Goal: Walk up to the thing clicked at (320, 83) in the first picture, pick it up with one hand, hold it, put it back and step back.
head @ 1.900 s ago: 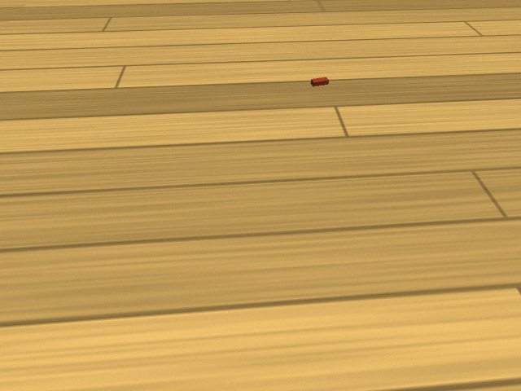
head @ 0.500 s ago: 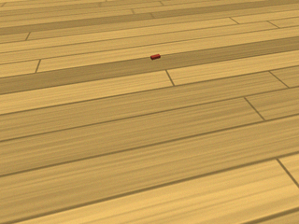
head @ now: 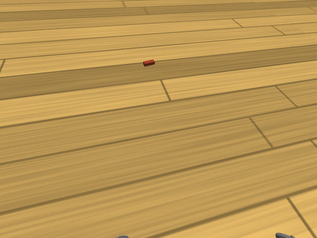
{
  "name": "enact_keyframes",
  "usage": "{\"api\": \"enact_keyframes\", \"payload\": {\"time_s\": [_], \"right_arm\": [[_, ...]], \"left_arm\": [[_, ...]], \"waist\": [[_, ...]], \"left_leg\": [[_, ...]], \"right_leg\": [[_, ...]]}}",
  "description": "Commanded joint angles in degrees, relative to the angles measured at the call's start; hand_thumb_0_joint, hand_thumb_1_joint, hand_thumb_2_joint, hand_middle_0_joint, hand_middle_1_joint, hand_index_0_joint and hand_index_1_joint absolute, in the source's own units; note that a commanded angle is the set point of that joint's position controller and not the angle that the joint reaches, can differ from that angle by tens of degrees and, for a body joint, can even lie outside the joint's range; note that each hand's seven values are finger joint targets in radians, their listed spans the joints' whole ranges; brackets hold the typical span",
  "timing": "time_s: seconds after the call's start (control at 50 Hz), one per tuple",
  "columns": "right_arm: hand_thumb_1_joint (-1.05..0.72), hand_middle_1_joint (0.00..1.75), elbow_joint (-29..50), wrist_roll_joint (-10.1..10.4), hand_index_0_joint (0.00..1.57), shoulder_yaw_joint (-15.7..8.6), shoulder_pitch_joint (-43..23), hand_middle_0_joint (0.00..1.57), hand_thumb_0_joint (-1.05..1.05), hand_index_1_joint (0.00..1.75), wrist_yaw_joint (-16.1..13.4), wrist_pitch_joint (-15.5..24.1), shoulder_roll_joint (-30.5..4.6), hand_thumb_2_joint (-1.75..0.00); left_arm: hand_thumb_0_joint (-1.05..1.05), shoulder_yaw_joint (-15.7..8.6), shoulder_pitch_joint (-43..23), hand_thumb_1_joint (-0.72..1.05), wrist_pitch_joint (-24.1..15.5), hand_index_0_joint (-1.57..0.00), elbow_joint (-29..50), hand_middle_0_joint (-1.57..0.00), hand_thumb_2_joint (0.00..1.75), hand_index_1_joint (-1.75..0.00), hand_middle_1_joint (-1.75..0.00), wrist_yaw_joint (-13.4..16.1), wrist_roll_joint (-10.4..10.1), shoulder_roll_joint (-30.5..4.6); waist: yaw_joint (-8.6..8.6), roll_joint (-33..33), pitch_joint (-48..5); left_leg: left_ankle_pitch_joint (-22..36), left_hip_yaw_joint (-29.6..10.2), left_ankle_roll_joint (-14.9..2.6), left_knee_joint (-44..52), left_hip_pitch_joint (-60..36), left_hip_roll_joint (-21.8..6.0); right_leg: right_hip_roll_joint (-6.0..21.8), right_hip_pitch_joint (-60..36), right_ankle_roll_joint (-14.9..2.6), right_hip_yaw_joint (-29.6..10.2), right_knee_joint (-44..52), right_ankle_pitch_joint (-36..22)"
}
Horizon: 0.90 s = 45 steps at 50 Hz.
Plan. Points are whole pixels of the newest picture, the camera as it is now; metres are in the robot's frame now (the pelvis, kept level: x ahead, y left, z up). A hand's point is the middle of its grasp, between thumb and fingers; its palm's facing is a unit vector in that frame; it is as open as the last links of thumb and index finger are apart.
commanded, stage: walk up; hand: left
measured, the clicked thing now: (149, 62) +1.96 +0.21 -0.74
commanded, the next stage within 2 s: none
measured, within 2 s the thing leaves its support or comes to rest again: neither
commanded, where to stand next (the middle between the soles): +1.54 -0.06 m, yaw -3 degrees
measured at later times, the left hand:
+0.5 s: hand (110, 137) +0.46 +0.21 -0.10, palm faces -0.09 -0.92 -0.39, open 7.3 cm
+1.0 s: hand (109, 107) +0.64 +0.26 -0.14, palm faces -0.10 -0.93 -0.34, open 7.3 cm
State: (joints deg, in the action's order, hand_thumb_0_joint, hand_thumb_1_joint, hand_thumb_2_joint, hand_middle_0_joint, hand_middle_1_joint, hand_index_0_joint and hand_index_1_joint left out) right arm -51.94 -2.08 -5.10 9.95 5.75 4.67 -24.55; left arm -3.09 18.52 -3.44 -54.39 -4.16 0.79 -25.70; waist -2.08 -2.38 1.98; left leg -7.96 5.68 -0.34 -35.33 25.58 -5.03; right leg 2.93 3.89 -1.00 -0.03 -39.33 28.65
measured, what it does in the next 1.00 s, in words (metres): walks ahead: right foot, then left foot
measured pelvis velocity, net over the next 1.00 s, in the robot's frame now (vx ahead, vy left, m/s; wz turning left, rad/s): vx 0.58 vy -0.02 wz -0.06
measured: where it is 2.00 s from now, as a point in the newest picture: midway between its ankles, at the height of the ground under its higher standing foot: (171, 126)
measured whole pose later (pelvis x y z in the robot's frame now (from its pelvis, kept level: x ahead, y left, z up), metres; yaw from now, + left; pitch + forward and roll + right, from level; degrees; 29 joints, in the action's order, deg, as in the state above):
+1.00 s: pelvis +0.58 -0.02 +0.02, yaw -3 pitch -2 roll +1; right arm -49.0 0.3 -2.9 12.7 3.6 5.5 -22.4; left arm -1.9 17.0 -3.8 -53.7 -2.7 -0.5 -26.1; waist -0.5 -3.8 4.1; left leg -13.2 7.3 -1.6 -30.8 15.9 -2.1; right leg 3.1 25.3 -1.5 -1.0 -62.7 20.5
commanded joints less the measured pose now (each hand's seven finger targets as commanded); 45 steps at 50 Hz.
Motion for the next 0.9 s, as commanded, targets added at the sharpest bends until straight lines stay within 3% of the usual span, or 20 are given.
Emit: {"api": "enact_keyframes", "payload": {"time_s": [0.0,0.04,0.1,0.16,0.3,0.34,0.36,0.38,0.4,0.44,0.48,0.52,0.62,0.7,0.74,0.78,0.8,0.82,0.84,0.88], "right_arm": [[-0.9,0.3,3.28,2.08,0.2,-7.21,10.84,0.2,0.0,0.3,-2.79,1.77,-21.99,-0.9],[-0.9,0.3,5.19,1.95,0.2,-4.38,5.06,0.2,0.0,0.3,-3.13,2.11,-16.24,-0.9],[-0.9,0.3,5.09,1.9,0.2,-3.11,4.25,0.2,0.0,0.3,-3.0,2.86,-14.29,-0.9],[-0.9,0.3,5.74,1.63,0.2,-3.22,4.27,0.2,0.0,0.3,-2.74,3.25,-15.5,-0.9],[-0.9,0.3,4.8,1.76,0.2,-3.07,4.86,0.2,0.0,0.3,-2.84,2.03,-15.83,-0.9],[-0.9,0.3,4.89,1.68,0.2,-2.28,5.39,0.2,0.0,0.3,-3.26,1.71,-14.16,-0.9],[-0.9,0.3,4.82,1.42,0.2,-1.17,7.91,0.2,0.0,0.3,-3.16,1.56,-11.78,-0.9],[-0.9,0.3,6.17,1.98,0.2,0.38,11.54,0.2,0.0,0.3,-3.2,1.65,-7.06,-0.9],[-0.9,0.3,5.5,2.33,0.2,-0.89,9.36,0.2,0.0,0.3,-3.74,1.38,-12.84,-0.9],[-0.9,0.3,3.72,2.96,0.2,-1.07,5.31,0.2,0.0,0.3,-3.76,1.15,-13.85,-0.9],[-0.9,0.3,2.4,2.68,0.2,-0.55,7.58,0.2,0.0,0.3,-3.26,0.77,-12.04,-0.9],[-0.9,0.3,1.39,1.85,0.2,-1.11,9.69,0.2,0.0,0.3,-2.33,0.11,-11.79,-0.9],[-0.9,0.3,4.5,0.88,0.2,-1.69,1.73,0.2,0.0,0.3,-0.47,-0.3,-10.53,-0.9],[-0.9,0.3,5.46,1.24,0.2,-1.9,-2.64,0.2,0.0,0.3,0.33,0.51,-9.2,-0.9],[-0.9,0.3,4.81,1.23,0.2,-2.43,0.3,0.2,0.0,0.3,0.16,0.45,-9.66,-0.9],[-0.9,0.3,2.27,0.68,0.2,-3.52,8.27,0.2,0.0,0.3,-0.63,0.84,-12.04,-0.9],[-0.9,0.3,0.49,-0.28,0.2,-4.86,15.71,0.2,0.0,0.3,-1.47,1.13,-15.63,-0.9],[-0.9,0.3,2.23,-0.59,0.2,-5.97,17.93,0.2,0.0,0.3,-2.36,1.63,-20.4,-0.9],[-0.9,0.3,2.97,2.09,0.2,-6.4,16.94,0.2,0.0,0.3,-2.54,1.51,-21.34,-0.9],[-0.9,0.3,4.57,2.69,0.2,-4.28,10.24,0.2,0.0,0.3,-3.4,1.31,-16.79,-0.9]], "left_arm": [[0.0,-1.5,-3.97,0.9,-2.85,-0.2,7.48,-0.2,0.9,-0.3,-0.3,2.27,-0.77,-12.83],[0.0,-2.06,-3.65,0.9,-2.97,-0.2,5.17,-0.2,0.9,-0.3,-0.3,1.43,-1.96,-13.48],[0.0,-2.4,-3.65,0.9,-1.81,-0.2,4.5,-0.2,0.9,-0.3,-0.3,-0.25,-1.3,-11.52],[0.0,-2.15,-8.93,0.9,-1.33,-0.2,6.62,-0.2,0.9,-0.3,-0.3,-1.57,-0.79,-10.11],[0.0,-2.81,-13.2,0.9,-1.22,-0.2,5.99,-0.2,0.9,-0.3,-0.3,-1.97,-0.46,-9.25],[0.0,-4.02,-6.13,0.9,-1.5,-0.2,3.54,-0.2,0.9,-0.3,-0.3,-1.17,-0.44,-11.19],[0.0,-5.53,2.04,0.9,-1.87,-0.2,1.73,-0.2,0.9,-0.3,-0.3,-0.4,-0.28,-14.12],[0.0,-7.19,7.28,0.9,-2.12,-0.2,2.02,-0.2,0.9,-0.3,-0.3,0.62,-0.07,-20.05],[0.0,-7.03,5.52,0.9,-2.13,-0.2,2.92,-0.2,0.9,-0.3,-0.3,0.97,-1.43,-22.03],[0.0,-5.8,-1.65,0.9,-2.32,-0.2,5.15,-0.2,0.9,-0.3,-0.3,1.57,-2.33,-17.97],[0.0,-4.69,-5.2,0.9,-2.78,-0.2,5.55,-0.2,0.9,-0.3,-0.3,1.93,-1.95,-14.68],[0.0,-4.1,-5.77,0.9,-3.42,-0.2,6.31,-0.2,0.9,-0.3,-0.3,1.8,-1.7,-13.1],[0.0,-4.66,-6.48,0.9,-4.44,-0.2,8.26,-0.2,0.9,-0.3,-0.3,1.6,-0.67,-14.84],[0.0,-4.55,-4.56,0.9,-4.14,-0.2,7.37,-0.2,0.9,-0.3,-0.3,1.32,-0.5,-14.84],[0.0,-4.6,-5.97,0.9,-3.76,-0.2,7.59,-0.2,0.9,-0.3,-0.3,1.54,-0.32,-15.78],[0.0,-3.73,-4.02,0.9,-3.26,-0.2,7.48,-0.2,0.9,-0.3,-0.3,1.88,-0.3,-13.68],[0.0,-2.34,-1.01,0.9,-2.91,-0.2,7.62,-0.2,0.9,-0.3,-0.3,2.09,-0.54,-10.26],[0.0,-1.15,1.83,0.9,-2.79,-0.2,8.65,-0.2,0.9,-0.3,-0.3,2.23,-1.94,-6.09],[0.0,-2.31,-0.91,0.9,-2.7,-0.2,7.82,-0.2,0.9,-0.3,-0.3,3.15,-1.63,-12.1],[0.0,-1.75,-2.06,0.9,-3.09,-0.2,6.48,-0.2,0.9,-0.3,-0.3,2.94,-1.87,-12.62]], "waist": [[7.4,12.48,-8.52],[4.22,6.95,-2.87],[2.86,9.83,-0.16],[3.33,10.4,2.02],[2.57,7.49,-1.67],[-2.07,1.1,-5.71],[-5.75,-5.9,-10.89],[-6.09,-18.31,-14.53],[-6.23,-13.8,-13.33],[-3.49,-3.1,-4.79],[0.29,-5.37,-1.53],[1.61,-5.83,-0.61],[0.76,-4.3,1.8],[0.14,-2.86,0.5],[2.51,-3.32,-0.53],[6.15,4.75,-4.6],[9.25,13.47,-9.06],[9.05,23.47,-11.86],[9.58,14.38,-13.4],[5.98,6.97,-6.3]], "left_leg": [[-32.03,-45.16,-14.68,26.17,-32.49,-22.44],[-21.16,-24.78,-11.69,21.8,-25.35,-15.73],[-10.61,-12.13,-10.65,24.3,-16.21,-12.62],[-10.49,-9.0,-12.98,26.28,-16.14,-13.55],[-0.7,-1.55,-8.45,18.1,-17.19,-10.45],[8.12,2.11,-5.99,2.43,-12.33,-7.13],[4.66,3.49,-4.62,-14.18,-5.06,-2.58],[-18.3,2.61,-1.91,-29.99,7.97,3.62],[-21.81,-3.48,-1.23,-36.29,14.68,3.7],[-12.4,-10.41,-1.87,-37.66,13.4,-0.95],[-9.48,-9.74,-2.19,-29.57,8.58,-2.69],[-7.27,-8.58,-0.92,-25.39,6.16,-2.59],[-2.1,-5.83,1.23,-8.63,5.65,-3.93],[6.15,-2.84,-0.12,1.25,-2.87,-1.39],[3.97,-1.53,-1.03,1.47,-9.1,-0.8],[-2.12,-0.12,-3.19,4.96,-21.06,2.74],[-10.12,-7.95,-6.71,7.53,-32.6,-1.95],[-16.55,-36.86,-12.56,14.63,-42.1,-17.81],[-16.85,-45.09,-17.21,19.3,-40.44,-21.32],[-4.34,-27.6,-13.12,17.9,-30.4,-16.36]], "right_leg": [[-3.04,38.42,-3.2,-9.12,-36.46,-3.87],[1.67,36.76,-1.58,-7.73,-29.75,-9.88],[3.82,29.85,0.53,-4.01,-19.41,-12.41],[5.19,30.43,1.56,-1.46,-8.01,-13.52],[1.01,15.85,-0.74,4.63,6.04,-25.69],[-0.92,-0.25,-2.29,5.07,8.69,-22.84],[-0.59,-12.81,-3.49,2.12,10.06,-15.11],[15.67,-21.84,-8.05,-24.83,17.09,-3.24],[22.0,-20.28,-14.24,-41.61,24.28,-0.64],[18.27,-7.75,-13.2,-27.62,23.78,-10.63],[13.56,1.99,-10.54,-16.31,24.09,-14.56],[11.56,5.67,-10.66,-10.78,25.64,-17.84],[12.35,9.49,-11.91,-5.87,29.3,-7.91],[10.03,8.79,-9.34,-1.18,25.7,-14.92],[11.46,10.06,-8.99,-1.31,22.35,-16.57],[7.4,10.74,-6.73,2.88,4.57,-30.45],[3.97,19.79,-4.44,5.25,-12.81,-27.4],[-5.33,35.94,-1.22,4.4,-29.02,-3.68],[-3.64,38.11,-2.47,-2.85,-32.46,1.29],[0.48,35.46,-2.05,-6.8,-31.57,-7.34]]}}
